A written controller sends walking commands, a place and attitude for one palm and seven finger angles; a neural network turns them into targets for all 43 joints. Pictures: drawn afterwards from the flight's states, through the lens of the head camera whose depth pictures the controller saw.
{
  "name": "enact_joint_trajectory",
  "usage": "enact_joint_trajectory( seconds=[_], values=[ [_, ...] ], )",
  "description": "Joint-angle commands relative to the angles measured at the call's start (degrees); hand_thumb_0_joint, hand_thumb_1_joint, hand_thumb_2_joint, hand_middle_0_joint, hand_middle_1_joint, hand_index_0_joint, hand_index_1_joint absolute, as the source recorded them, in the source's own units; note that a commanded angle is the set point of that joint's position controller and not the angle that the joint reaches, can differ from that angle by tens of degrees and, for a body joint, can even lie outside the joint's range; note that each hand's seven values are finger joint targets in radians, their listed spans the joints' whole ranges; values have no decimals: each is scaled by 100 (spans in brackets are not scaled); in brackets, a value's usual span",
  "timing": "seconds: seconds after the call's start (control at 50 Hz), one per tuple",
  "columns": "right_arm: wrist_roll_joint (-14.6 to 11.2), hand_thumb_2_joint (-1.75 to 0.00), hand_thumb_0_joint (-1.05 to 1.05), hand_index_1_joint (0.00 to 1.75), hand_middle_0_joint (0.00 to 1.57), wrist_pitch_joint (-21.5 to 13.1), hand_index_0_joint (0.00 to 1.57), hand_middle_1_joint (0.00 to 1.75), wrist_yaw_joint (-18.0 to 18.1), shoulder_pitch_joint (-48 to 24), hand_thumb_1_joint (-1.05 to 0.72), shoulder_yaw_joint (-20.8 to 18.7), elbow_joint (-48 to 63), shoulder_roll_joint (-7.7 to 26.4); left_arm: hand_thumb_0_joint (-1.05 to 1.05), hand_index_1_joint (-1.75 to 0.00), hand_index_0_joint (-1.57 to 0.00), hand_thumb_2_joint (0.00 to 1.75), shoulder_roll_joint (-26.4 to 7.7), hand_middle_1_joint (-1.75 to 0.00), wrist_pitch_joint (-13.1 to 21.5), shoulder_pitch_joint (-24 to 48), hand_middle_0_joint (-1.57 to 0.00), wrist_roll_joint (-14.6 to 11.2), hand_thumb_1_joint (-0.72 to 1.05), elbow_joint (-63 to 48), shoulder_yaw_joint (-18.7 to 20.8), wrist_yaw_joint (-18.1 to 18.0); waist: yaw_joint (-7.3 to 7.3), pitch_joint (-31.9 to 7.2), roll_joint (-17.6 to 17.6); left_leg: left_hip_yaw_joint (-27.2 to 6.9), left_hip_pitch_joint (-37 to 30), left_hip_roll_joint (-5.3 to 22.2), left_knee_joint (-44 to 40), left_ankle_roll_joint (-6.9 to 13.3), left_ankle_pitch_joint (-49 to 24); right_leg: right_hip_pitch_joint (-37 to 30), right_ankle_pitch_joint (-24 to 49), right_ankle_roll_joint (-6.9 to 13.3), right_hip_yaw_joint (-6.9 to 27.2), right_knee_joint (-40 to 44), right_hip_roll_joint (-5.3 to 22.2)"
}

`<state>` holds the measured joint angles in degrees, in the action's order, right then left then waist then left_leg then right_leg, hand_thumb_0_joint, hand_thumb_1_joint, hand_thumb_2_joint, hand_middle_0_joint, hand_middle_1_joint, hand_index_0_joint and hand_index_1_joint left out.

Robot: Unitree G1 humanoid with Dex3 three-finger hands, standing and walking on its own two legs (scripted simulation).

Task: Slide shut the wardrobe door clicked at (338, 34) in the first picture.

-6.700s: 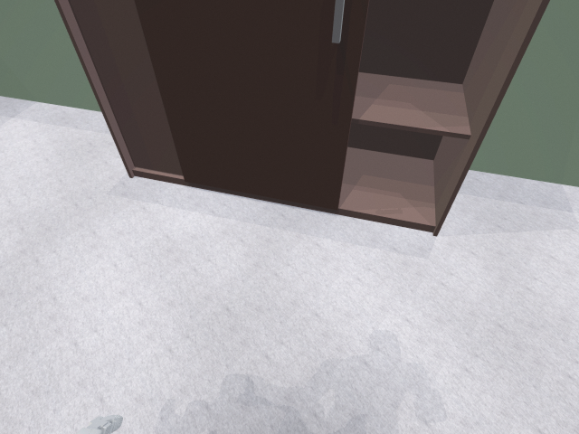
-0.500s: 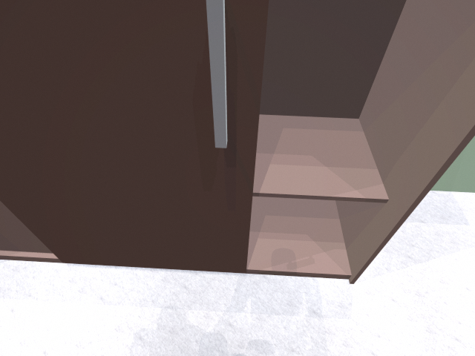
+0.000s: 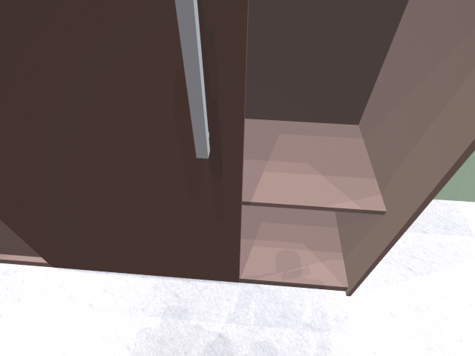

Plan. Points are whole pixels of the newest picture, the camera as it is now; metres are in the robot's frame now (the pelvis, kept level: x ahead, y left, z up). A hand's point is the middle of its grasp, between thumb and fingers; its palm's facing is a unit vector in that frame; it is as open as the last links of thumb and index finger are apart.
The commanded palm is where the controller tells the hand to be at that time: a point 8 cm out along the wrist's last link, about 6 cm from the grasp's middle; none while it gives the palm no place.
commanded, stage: come to a stop and stand still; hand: left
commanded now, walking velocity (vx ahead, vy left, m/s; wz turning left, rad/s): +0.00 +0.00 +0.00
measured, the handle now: (198, 81) +0.50 +0.11 +0.22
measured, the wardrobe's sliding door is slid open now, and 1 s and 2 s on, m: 0.46 0.46 0.46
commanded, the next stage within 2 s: look again from close up in 1.60 s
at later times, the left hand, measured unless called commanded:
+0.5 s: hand out of the picture +0.05 +0.18 -0.16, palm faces +0.01 -0.97 -0.24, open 7.4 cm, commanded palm none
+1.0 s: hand out of the picture +0.04 +0.18 -0.17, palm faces +0.02 -0.98 -0.18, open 7.3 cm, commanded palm none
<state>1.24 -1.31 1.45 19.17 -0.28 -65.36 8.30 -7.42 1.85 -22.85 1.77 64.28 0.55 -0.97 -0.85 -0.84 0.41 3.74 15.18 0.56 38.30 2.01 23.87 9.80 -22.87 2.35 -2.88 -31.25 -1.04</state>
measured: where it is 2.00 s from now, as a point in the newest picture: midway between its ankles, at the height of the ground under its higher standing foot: outside the picture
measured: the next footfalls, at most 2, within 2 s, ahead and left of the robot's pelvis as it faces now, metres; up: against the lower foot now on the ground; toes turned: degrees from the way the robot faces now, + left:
left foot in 0.18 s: +0.10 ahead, +0.09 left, +0.00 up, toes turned +1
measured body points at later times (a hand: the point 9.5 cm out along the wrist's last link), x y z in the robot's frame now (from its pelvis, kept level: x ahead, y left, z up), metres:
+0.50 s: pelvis +0.03 +0.00 +0.01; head +0.05 -0.01 +0.45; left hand +0.05 +0.23 -0.15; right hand +0.10 -0.22 -0.15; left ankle +0.06 +0.09 -0.73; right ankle +0.00 -0.11 -0.73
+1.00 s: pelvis +0.02 +0.00 +0.01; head +0.03 +0.02 +0.46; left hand +0.04 +0.23 -0.16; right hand +0.00 -0.22 -0.14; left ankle +0.06 +0.09 -0.73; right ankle +0.00 -0.11 -0.73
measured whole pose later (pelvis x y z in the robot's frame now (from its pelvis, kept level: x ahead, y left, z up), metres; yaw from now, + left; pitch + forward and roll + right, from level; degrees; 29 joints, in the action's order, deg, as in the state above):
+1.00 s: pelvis +0.02 +0.00 +0.01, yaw +0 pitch -1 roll -1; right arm 1.1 0.4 0.2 20.3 0.5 -61.3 8.4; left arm -10.1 0.0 -18.1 0.8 57.1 -0.1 -1.8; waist 0.7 1.0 -1.6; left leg 4.0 17.0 -0.1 29.6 2.5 12.1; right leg 10.5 -17.7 0.9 -4.9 -28.8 0.4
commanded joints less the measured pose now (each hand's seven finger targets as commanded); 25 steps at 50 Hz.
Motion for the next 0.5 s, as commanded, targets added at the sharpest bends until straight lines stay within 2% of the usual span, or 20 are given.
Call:
enact_joint_trajectory(
  seconds=[0.0, 0.04, 0.06, 0.1, 0.12, 0.14, 0.16, 0.18, 0.2, 0.22, 0.24, 0.26, 0.28, 0.32, 0.36, 0.4, 0.42, 0.44, 0.46, 0.48],
  values=[
    [-19, -90, 0, 30, 20, -184, 20, 30, 10, -693, -90, -58, 658, 247, 0, -30, -20, 90, -678, -30, 121, -1371, -20, 17, 90, 231, 139, -166, -330, 720, -783, -19, 2419, 146, 1850, 45, 836, -1296, 4705, 1252, 2015, 1157, 1902],
    [-71, -90, 0, 30, 20, -154, 20, 30, -10, -657, -90, -6, 599, 132, 0, -30, -20, 90, -676, -30, 131, -1020, -20, 32, 90, 104, 110, -197, -170, 557, -321, -12, 1979, 175, 1242, -34, 599, -1211, 5672, 1066, 1381, 958, 1680],
    [-102, -90, 0, 30, 20, -131, 20, 30, -8, -636, -90, 33, 577, 63, 0, -30, -20, 90, -666, -30, 127, -822, -20, 24, 90, 64, 82, -205, -92, 506, -400, 28, 1509, 148, 708, -76, 355, -958, 5992, 945, 1134, 878, 1543],
    [-136, -90, 0, 30, 20, -103, 20, 30, 30, -194, -90, 79, 384, -4, 0, -30, -20, 90, -645, -30, 100, -457, -20, -40, 90, -44, 27, -200, 183, 266, -505, 184, 156, -96, -464, -132, -900, -354, 5934, 565, 561, 519, 1079],
    [-136, -90, 0, 30, 20, -103, 20, 30, 60, 170, -90, 71, 245, 73, 0, -30, -20, 90, -706, -30, 82, -320, -20, -86, 90, -81, 25, -201, 356, 87, -526, 175, -586, -150, -1118, -120, -1867, -75, 5617, 356, 446, 149, 926],
    [-102, -90, 0, 30, 20, -138, 20, 30, 98, 459, -90, 0, 193, 345, 0, -30, -20, 90, -709, -30, 61, -353, -20, -113, 90, -122, 43, -212, 391, -180, -369, -77, -1229, 169, -1237, 5, -3383, 155, 4863, 134, 437, -336, 716],
    [-85, -90, 0, 30, 20, -159, 20, 30, 136, 539, -90, -67, 227, 695, 0, -30, -20, 90, -571, -30, 21, -441, -20, -178, 90, -145, 24, -219, 336, -411, 221, -889, -1720, 993, -979, 440, -5358, 693, 3245, -128, 294, -709, 477],
    [-136, -90, 0, 30, 20, -133, 20, 30, 163, 452, -90, -82, 259, 768, 0, -30, -20, 90, -377, -30, -38, -509, -20, -184, 90, -168, -29, -254, 194, -393, 684, -1280, -1388, 1644, -1239, 920, -6372, 637, 313, -251, 181, -1015, 338],
    [-117, -90, 0, 30, 20, -72, 20, 30, 158, 147, -90, -72, 361, 795, 0, -30, -20, 90, -297, -30, -117, -595, -20, -128, 90, -169, -22, -270, 52, -41, 731, -1104, -940, 1727, -1520, 1022, -6074, 621, -968, -246, 296, -1133, 335],
    [-110, -90, 0, 30, 20, -63, 20, 30, 179, -173, -90, -40, 403, 740, 0, -30, -20, 90, -309, -30, -184, -521, -20, -102, 90, -127, -32, -263, -42, 254, 942, -1242, -674, 1651, -1729, 1032, -5703, 671, -1091, -280, 306, -1084, 400],
    [-112, -90, 0, 30, 20, -49, 20, 30, 189, -308, -90, -32, 452, 690, 0, -30, -20, 90, -349, -30, -239, -441, -20, -90, 90, -103, -34, -252, -61, 441, 951, -1279, -456, 1595, -1887, 1024, -5367, 649, -1003, -301, 270, -1041, 479],
    [-106, -90, 0, 30, 20, -28, 20, 30, 189, -405, -90, -36, 493, 669, 0, -30, -20, 90, -373, -30, -267, -466, -20, -75, 90, -94, -13, -241, -100, 423, 854, -1208, -509, 1502, -1834, 1006, -5428, 646, -760, -298, 252, -898, 507],
    [-107, -90, 0, 30, 20, -17, 20, 30, 186, -484, -90, -50, 521, 662, 0, -30, -20, 90, -391, -30, -268, -542, -20, -74, 90, -71, -10, -235, -145, 381, 547, -1155, -519, 1447, -1704, 988, -5439, 532, -422, -285, 218, -601, 515],
    [-109, -90, 0, 30, 20, 9, 20, 30, 161, -523, -90, -120, 605, 774, 0, -30, -20, 90, -382, -30, -253, -592, -20, -59, 90, -78, 21, -219, -151, -92, 273, -961, -683, 1269, -1482, 778, -4881, 278, 476, -291, 182, -53, 466],
    [-109, -90, 0, 30, 20, 30, 20, 30, 129, -554, -90, -184, 682, 753, 0, -30, -20, 90, -464, -30, -234, -414, -20, -35, 90, -203, 40, -202, -84, -210, 27, -902, -522, 1048, -1452, 495, -3621, 206, 1184, -225, 365, 299, 508],
    [-105, -90, 0, 30, 20, 63, 20, 30, 76, -678, -90, -171, 734, 642, 0, -30, -20, 90, -556, -30, -198, -143, -20, -38, 90, -337, 27, -174, -28, 132, -149, -837, -148, 736, -1656, 234, -1916, 358, 1257, -112, 638, 625, 686],
    [-92, -90, 0, 30, 20, 94, 20, 30, 51, -704, -90, -170, 728, 571, 0, -30, -20, 90, -566, -30, -170, -7, -20, -32, 90, -386, 18, -163, 15, 280, -371, -736, -163, 601, -1649, 128, -1487, 532, 1207, -54, 759, 802, 758],
    [-87, -90, 0, 30, 20, 99, 20, 30, 30, -644, -90, -146, 713, 547, 0, -30, -20, 90, -606, -30, -141, 106, -20, -39, 90, -421, 5, -153, 70, 302, -506, -643, -279, 524, -1653, 63, -1407, 632, 1164, -9, 816, 924, 836],
    [-97, -90, 0, 30, 20, 46, 20, 30, 25, -649, -90, -254, 1054, 1008, 0, -30, -20, 90, -730, -30, -102, 78, -20, 54, 90, -642, 30, -351, 117, 17, -478, -519, -645, 784, -565, -59, -3265, 639, 3020, -135, 811, 667, 824],
    [-66, -90, 0, 30, 20, 59, 20, 30, 14, -676, -90, -191, 1286, 945, 0, -30, -20, 90, -992, -30, -19, 180, -20, -34, 90, -819, 90, -381, 145, -100, -32, -548, -354, 662, -496, -97, -3319, 275, 3561, 14, 818, 609, 1023]
  ],
)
